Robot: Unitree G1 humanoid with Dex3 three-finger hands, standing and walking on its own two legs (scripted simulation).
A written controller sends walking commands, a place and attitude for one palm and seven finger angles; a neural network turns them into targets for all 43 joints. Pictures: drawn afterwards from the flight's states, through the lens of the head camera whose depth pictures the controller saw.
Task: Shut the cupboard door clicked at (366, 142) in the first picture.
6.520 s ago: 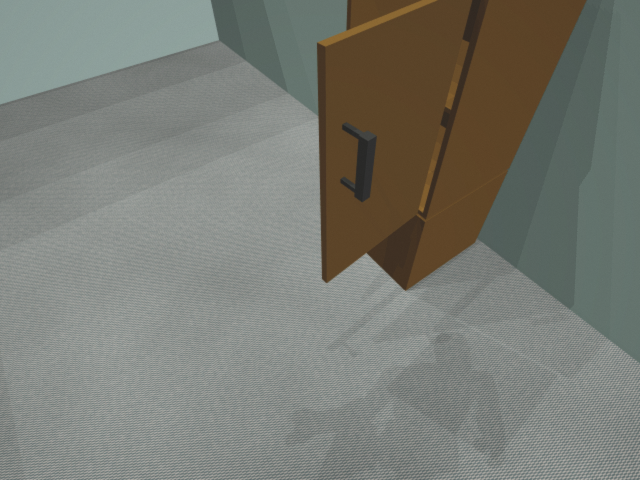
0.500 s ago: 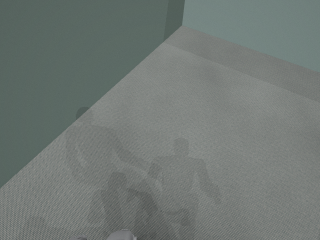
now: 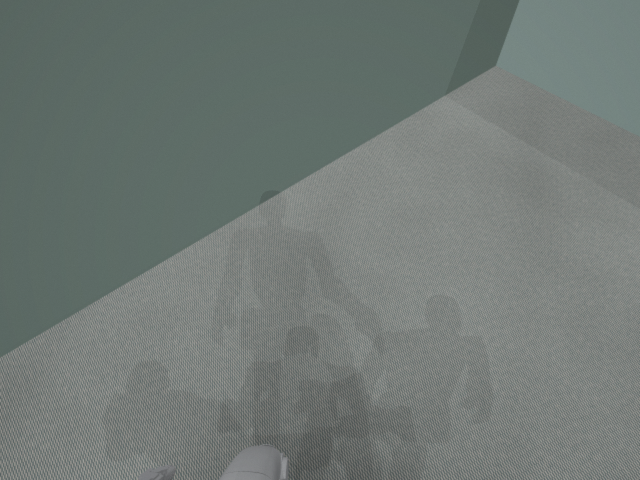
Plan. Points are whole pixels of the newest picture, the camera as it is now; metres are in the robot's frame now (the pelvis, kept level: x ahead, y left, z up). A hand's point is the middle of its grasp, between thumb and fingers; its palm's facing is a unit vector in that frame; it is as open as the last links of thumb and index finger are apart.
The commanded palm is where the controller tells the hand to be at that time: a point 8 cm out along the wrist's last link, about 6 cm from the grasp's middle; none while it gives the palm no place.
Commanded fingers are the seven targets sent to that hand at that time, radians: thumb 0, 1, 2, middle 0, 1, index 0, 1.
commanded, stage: walk to a spot facing it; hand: left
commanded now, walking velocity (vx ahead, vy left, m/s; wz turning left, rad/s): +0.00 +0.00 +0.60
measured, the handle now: out of the picture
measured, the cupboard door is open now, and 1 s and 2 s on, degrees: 96 96 96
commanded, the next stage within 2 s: none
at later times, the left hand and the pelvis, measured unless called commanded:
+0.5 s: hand out of the picture +0.07 +0.22 -0.16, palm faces +0.29 -0.91 -0.28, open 7.4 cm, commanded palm none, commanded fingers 0.00 0.90 0.90 -0.20 -0.30 -0.20 -0.30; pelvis +0.03 -0.03 -0.01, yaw +17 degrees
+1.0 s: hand out of the picture -0.04 +0.19 -0.18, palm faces +0.59 -0.77 -0.23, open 7.4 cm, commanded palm none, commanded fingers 0.00 0.90 0.90 -0.20 -0.30 -0.20 -0.30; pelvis +0.03 -0.03 -0.01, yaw +36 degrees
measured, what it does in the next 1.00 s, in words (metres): steps on the spot, turning left: left foot, then right foot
